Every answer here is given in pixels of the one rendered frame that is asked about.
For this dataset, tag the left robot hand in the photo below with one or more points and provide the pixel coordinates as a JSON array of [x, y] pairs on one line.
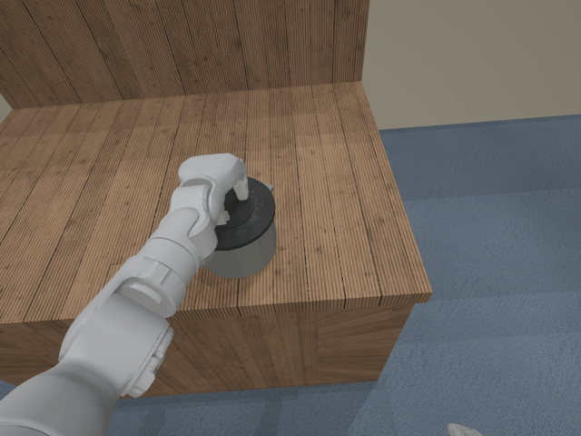
[[227, 169]]

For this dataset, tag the lid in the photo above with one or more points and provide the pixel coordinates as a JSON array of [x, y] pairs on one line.
[[251, 219]]

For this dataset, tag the pot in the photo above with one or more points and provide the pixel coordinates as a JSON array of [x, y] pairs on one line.
[[245, 261]]

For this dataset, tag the knob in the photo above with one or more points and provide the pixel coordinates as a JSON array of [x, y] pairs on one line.
[[231, 201]]

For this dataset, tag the table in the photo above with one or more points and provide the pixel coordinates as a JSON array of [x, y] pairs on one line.
[[110, 97]]

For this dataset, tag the robot left forearm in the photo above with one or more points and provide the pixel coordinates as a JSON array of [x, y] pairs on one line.
[[157, 276]]

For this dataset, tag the robot left upper arm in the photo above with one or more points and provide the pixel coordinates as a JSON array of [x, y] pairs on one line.
[[118, 351]]

